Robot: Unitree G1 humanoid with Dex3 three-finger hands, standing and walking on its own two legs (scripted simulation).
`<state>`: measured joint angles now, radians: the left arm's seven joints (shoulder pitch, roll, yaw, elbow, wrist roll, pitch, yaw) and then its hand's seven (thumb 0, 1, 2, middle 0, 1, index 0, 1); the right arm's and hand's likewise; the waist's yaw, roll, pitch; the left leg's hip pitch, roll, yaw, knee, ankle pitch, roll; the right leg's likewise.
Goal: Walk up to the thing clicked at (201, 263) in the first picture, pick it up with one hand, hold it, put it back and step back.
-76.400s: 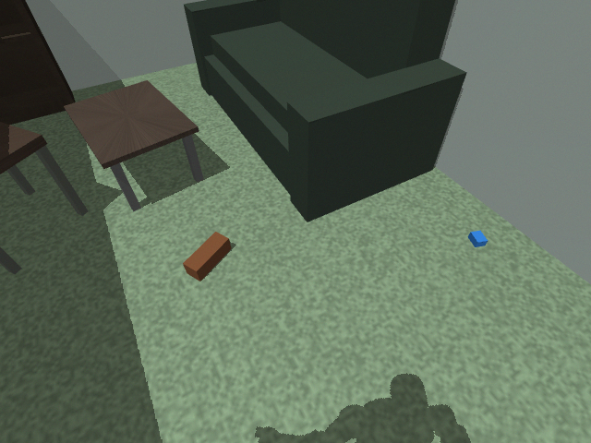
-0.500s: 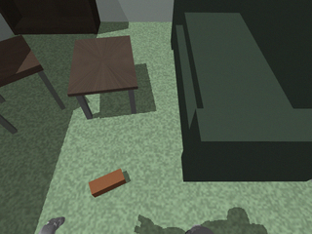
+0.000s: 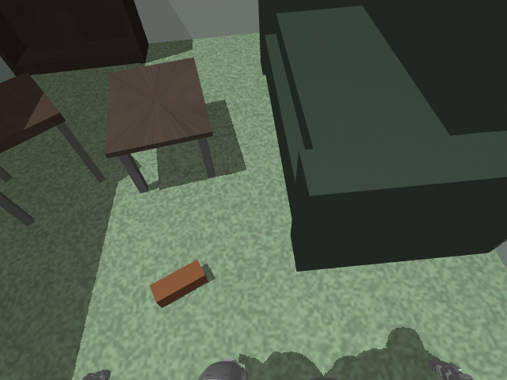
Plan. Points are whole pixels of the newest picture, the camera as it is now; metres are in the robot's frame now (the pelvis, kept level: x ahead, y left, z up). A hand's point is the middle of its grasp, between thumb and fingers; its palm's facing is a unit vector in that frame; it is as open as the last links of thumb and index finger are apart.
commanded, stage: step back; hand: left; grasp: from above
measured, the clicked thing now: (179, 283) +0.52 +0.36 -0.72
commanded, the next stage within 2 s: none
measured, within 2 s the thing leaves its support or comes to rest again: neither
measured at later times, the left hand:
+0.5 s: hand out of the picture -0.04 +0.27 -0.14, palm faces +0.06 -0.93 -0.35, open 7.4 cm
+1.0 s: hand out of the picture -0.19 +0.23 -0.13, palm faces +0.06 -0.90 -0.44, open 7.4 cm
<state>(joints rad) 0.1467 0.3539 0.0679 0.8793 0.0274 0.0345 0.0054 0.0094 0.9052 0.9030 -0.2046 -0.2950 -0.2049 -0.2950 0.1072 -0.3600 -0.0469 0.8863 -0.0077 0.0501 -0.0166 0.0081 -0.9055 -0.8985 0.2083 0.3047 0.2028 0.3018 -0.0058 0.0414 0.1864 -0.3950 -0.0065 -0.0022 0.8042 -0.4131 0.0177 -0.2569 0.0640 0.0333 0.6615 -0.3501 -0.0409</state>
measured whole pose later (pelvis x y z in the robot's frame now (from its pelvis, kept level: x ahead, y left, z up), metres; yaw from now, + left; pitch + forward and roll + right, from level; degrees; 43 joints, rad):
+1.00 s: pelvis -0.30 -0.05 +0.00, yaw +4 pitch -1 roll +1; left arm 0.14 0.37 0.07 0.77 0.03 0.04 0.03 0.01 0.90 0.90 -0.21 -0.30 -0.21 -0.30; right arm 0.20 -0.40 -0.04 0.87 -0.02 0.05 -0.03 0.01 -0.91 -0.90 0.21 0.30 0.20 0.30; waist 0.01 0.02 0.17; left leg -0.31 -0.06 -0.07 0.80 -0.48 -0.02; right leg -0.39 -0.03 -0.01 0.66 -0.26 -0.01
